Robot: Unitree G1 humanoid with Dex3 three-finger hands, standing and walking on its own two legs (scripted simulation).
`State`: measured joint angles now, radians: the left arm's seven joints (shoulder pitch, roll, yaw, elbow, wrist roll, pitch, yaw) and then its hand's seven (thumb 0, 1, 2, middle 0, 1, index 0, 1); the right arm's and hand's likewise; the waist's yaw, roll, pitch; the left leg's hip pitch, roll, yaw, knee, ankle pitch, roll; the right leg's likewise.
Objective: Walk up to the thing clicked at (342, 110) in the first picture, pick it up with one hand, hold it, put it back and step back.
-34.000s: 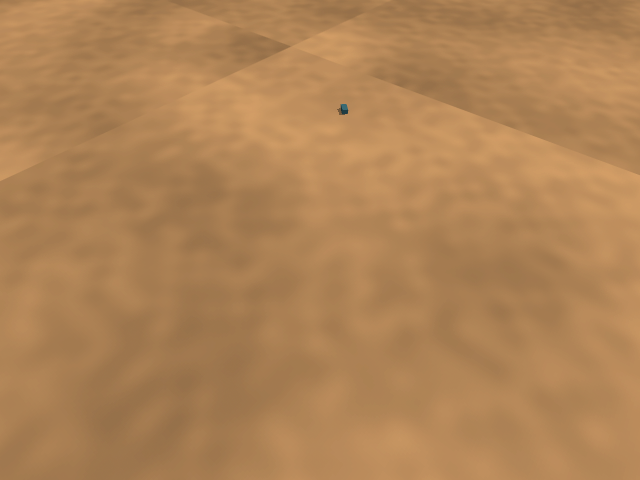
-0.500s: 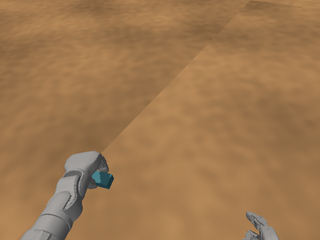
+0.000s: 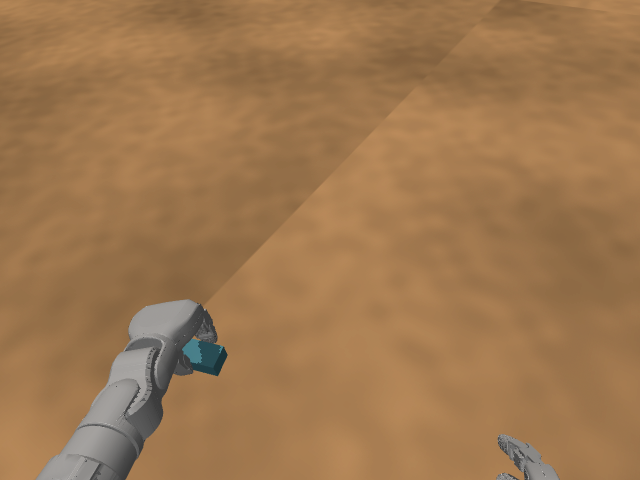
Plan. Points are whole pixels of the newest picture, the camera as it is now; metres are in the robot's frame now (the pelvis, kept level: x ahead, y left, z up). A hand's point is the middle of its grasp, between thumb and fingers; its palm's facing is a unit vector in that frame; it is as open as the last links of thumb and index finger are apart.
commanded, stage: crouch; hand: left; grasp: from above
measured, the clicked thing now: (199, 355) +0.31 +0.21 -0.07
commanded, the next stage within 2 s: lower in 1.94 s
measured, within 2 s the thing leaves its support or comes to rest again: neither
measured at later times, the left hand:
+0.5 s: hand (202, 391) +0.30 +0.23 -0.16, palm faces -0.44 -0.01 -0.90, open 5.9 cm
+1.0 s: hand (241, 415) +0.34 +0.22 -0.41, palm faces -0.46 -0.04 -0.88, open 5.9 cm
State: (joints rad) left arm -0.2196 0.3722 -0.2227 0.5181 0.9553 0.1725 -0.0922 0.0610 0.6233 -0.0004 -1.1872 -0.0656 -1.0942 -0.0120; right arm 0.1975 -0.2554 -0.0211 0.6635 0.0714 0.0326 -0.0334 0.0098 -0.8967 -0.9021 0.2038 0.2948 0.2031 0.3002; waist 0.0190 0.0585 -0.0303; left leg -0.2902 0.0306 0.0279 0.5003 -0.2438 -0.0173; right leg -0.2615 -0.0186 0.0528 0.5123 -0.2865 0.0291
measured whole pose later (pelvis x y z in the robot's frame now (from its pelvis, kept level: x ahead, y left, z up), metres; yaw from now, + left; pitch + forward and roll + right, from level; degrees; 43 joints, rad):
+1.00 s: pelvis -0.09 +0.01 -0.26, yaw -1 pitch +35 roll -4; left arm -0.80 0.43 -0.04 1.32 1.11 0.02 0.37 0.07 0.61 0.00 -1.21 0.00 -1.12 0.00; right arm 0.22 -0.22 -0.02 0.77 -0.06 -0.04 0.01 0.01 -0.88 -0.90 0.21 0.29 0.21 0.30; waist -0.17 0.05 -0.20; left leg -1.85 0.03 -0.07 1.80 -0.57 -0.01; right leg -1.77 0.02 0.02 1.78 -0.64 0.05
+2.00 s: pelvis -0.10 +0.00 -0.43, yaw -6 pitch +34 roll -6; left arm -0.99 0.62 0.08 1.54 1.18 -0.06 0.47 0.06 0.62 0.00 -1.19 -0.05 -1.10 0.00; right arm 0.16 -0.25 0.06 0.80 -0.15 -0.10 0.14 0.00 -0.90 -0.90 0.21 0.29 0.21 0.30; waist -0.24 -0.01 -0.07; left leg -2.32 0.03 -0.17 2.35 -0.63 -0.05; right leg -2.23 0.08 -0.03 2.32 -0.69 0.05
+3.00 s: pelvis -0.09 +0.00 -0.47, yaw -10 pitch +29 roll -9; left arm -0.98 0.78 0.18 1.70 1.21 -0.13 0.63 0.06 0.61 0.00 -1.23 0.00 -1.13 0.00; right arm 0.11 -0.29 0.17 0.77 -0.24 -0.18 0.23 0.00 -0.90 -0.90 0.21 0.29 0.20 0.30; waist -0.32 -0.08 0.07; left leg -2.36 0.02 -0.26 2.52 -0.68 -0.07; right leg -2.26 0.11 -0.10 2.43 -0.71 0.07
